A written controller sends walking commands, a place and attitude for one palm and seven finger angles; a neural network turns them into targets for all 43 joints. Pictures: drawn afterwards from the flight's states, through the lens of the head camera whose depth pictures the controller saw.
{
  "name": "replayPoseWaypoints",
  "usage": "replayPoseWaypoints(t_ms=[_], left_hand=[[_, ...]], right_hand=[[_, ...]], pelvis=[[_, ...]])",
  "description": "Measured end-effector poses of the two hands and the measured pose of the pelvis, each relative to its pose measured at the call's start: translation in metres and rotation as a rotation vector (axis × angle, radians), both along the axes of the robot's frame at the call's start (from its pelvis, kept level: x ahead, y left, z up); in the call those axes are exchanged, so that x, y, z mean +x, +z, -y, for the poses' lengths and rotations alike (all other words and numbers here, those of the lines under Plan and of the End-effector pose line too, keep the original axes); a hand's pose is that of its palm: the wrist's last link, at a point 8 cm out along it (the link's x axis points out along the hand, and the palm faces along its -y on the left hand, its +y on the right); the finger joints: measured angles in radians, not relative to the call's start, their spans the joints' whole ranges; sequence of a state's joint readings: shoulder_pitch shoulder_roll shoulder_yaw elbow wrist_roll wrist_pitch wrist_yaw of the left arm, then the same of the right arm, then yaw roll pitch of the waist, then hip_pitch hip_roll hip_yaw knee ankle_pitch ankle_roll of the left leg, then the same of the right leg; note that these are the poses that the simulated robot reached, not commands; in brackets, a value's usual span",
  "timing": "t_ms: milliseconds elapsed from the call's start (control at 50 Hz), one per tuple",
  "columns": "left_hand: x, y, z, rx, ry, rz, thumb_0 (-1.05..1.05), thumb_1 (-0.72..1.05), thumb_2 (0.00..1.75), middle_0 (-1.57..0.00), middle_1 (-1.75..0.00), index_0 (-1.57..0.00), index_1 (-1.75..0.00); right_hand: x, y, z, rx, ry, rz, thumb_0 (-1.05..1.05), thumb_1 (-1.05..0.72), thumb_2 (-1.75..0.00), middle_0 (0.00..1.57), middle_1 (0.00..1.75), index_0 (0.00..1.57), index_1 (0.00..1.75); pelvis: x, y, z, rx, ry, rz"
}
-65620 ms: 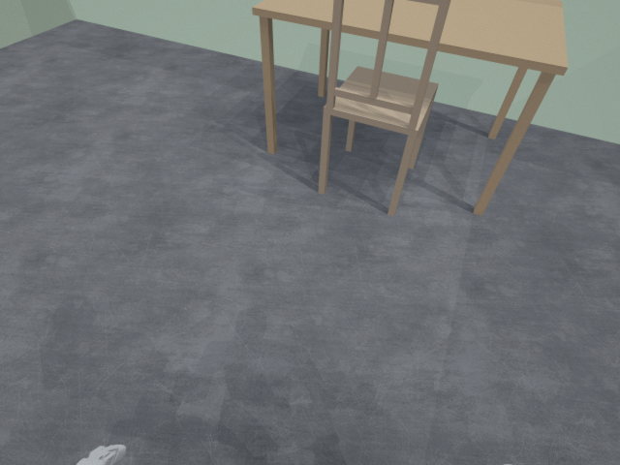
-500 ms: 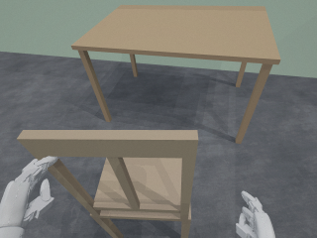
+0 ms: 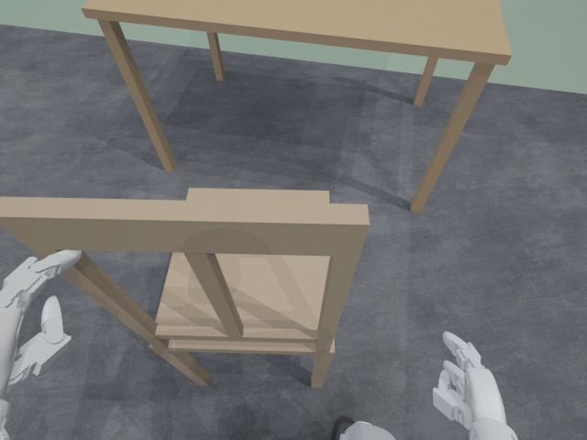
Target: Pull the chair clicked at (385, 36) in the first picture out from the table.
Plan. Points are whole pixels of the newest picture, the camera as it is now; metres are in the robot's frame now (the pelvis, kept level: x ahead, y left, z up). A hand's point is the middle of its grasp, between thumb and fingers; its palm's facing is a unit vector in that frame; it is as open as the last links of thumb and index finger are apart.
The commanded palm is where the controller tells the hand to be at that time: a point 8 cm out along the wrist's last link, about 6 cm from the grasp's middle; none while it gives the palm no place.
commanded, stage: step back with the hand held close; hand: left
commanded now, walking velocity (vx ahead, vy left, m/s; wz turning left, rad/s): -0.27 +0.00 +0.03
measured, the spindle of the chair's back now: (221, 299) +0.30 +0.14 -0.05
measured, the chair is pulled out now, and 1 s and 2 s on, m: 0.61 0.61 0.61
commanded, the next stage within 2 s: stop stepping back and stand still in 1.10 s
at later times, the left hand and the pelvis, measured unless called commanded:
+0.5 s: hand (40, 357) +0.17 +0.25 +0.12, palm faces +0.38 -0.80 -0.47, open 7.4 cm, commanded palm +0.09 +0.30 +0.18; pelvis -0.05 +0.00 +0.00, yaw -1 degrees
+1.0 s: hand out of the picture +0.07 +0.29 +0.16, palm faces +0.44 -0.76 -0.49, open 7.4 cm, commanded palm +0.00 +0.33 +0.18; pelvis -0.12 +0.02 -0.01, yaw +3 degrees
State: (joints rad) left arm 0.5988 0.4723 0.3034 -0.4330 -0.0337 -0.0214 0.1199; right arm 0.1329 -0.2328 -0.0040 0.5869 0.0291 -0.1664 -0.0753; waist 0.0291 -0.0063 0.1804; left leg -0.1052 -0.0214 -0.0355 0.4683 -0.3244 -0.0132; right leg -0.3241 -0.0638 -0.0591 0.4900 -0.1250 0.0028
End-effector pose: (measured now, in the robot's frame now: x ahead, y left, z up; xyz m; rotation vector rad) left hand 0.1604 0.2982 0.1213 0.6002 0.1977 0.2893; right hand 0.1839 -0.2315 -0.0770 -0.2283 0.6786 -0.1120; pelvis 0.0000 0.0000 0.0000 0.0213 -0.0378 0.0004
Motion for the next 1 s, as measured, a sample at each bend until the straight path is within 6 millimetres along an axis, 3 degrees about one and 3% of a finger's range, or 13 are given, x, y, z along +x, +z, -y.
replayPoseWaypoints(t_ms=[100,220,280,340,440,500,540,600,700,760,900,940,1000], left_hand=[[-0.011,0.008,-0.001,0.02,-0.051,0.037,0.02,0.89,0.89,-0.21,-0.3,-0.42,-0.38],[-0.028,0.089,0.006,0.148,-0.056,0.476,0.02,0.89,0.89,-0.22,-0.3,-0.32,-0.34],[-0.036,0.11,0.006,0.189,-0.009,0.609,0.02,0.89,0.89,-0.21,-0.3,-0.28,-0.32],[-0.034,0.099,0.001,0.146,0.058,0.587,0.01,0.89,0.89,-0.21,-0.3,-0.25,-0.31],[-0.027,0.044,0.003,0.009,0.084,0.366,0.01,0.9,0.9,-0.2,-0.3,-0.22,-0.3],[-0.032,0.026,0.01,-0.036,0.032,0.281,0.02,0.89,0.9,-0.2,-0.3,-0.22,-0.3],[-0.039,0.031,0.012,-0.016,-0.017,0.281,0.02,0.89,0.89,-0.21,-0.3,-0.22,-0.3],[-0.053,0.058,0.011,0.077,-0.082,0.367,0.02,0.89,0.89,-0.21,-0.3,-0.22,-0.3],[-0.079,0.094,0.001,0.228,-0.062,0.523,0.02,0.89,0.89,-0.21,-0.3,-0.22,-0.3],[-0.086,0.087,-0.007,0.195,-0.005,0.515,0.01,0.89,0.89,-0.21,-0.3,-0.22,-0.3],[-0.109,0.042,-0.017,0.03,0.032,0.376,0.02,0.89,0.89,-0.21,-0.3,-0.21,-0.3],[-0.119,0.04,-0.021,0.034,0.013,0.372,0.02,0.89,0.89,-0.21,-0.3,-0.22,-0.3],[-0.134,0.055,-0.024,0.063,-0.007,0.433,0.02,0.89,0.89,-0.21,-0.3,-0.22,-0.3]], right_hand=[[-0.021,0.004,0.003,-0.02,-0.046,-0.007,0.01,-0.9,-0.9,0.2,0.3,0.2,0.3],[-0.035,-0.001,-0.001,-0.01,-0.028,-0.006,0.01,-0.9,-0.9,0.2,0.3,0.2,0.3],[-0.039,-0.007,-0.002,0.036,-0.042,0.007,0.01,-0.9,-0.9,0.2,0.3,0.2,0.3],[-0.047,-0.016,0.0,0.081,-0.069,0.008,0.01,-0.9,-0.9,0.2,0.3,0.2,0.3],[-0.074,-0.024,0.009,0.068,-0.094,-0.066,0.01,-0.9,-0.9,0.2,0.3,0.2,0.3],[-0.096,-0.018,0.014,0.015,-0.105,-0.123,0.01,-0.9,-0.9,0.2,0.3,0.2,0.3],[-0.109,-0.012,0.017,-0.02,-0.112,-0.138,0.01,-0.9,-0.9,0.2,0.3,0.2,0.3],[-0.12,-0.007,0.019,-0.049,-0.115,-0.138,0.01,-0.9,-0.9,0.2,0.3,0.2,0.3],[-0.116,-0.014,0.019,-0.04,-0.107,-0.107,0.01,-0.9,-0.9,0.2,0.3,0.2,0.3],[-0.11,-0.019,0.015,-0.016,-0.088,-0.085,0.01,-0.9,-0.9,0.2,0.3,0.2,0.3],[-0.119,-0.011,-0.004,-0.022,-0.065,-0.07,0.01,-0.9,-0.9,0.2,0.3,0.2,0.3],[-0.125,-0.005,-0.012,-0.039,-0.053,-0.055,0.01,-0.9,-0.9,0.2,0.3,0.2,0.3],[-0.134,0.001,-0.024,-0.042,-0.032,-0.039,0.01,-0.9,-0.9,0.2,0.3,0.2,0.3]], pelvis=[[-0.008,-0.003,-0.002,0.0,0.002,0.0],[-0.015,-0.007,0.003,-0.001,0.007,0.006],[-0.017,-0.008,0.005,-0.001,-0.005,0.004],[-0.022,-0.009,0.005,-0.005,-0.018,-0.006],[-0.041,-0.008,0.002,-0.005,-0.021,-0.032],[-0.053,-0.005,0.0,-0.002,-0.024,-0.041],[-0.059,-0.004,-0.001,-0.013,-0.017,-0.045],[-0.063,-0.006,0.001,-0.025,0.022,-0.042],[-0.069,-0.012,0.003,-0.029,0.016,-0.054],[-0.08,-0.013,0.001,-0.028,0.013,-0.05],[-0.108,-0.011,-0.016,-0.018,0.02,-0.045],[-0.116,-0.011,-0.02,-0.039,0.027,-0.044],[-0.124,-0.008,-0.019,-0.071,0.051,-0.049]])
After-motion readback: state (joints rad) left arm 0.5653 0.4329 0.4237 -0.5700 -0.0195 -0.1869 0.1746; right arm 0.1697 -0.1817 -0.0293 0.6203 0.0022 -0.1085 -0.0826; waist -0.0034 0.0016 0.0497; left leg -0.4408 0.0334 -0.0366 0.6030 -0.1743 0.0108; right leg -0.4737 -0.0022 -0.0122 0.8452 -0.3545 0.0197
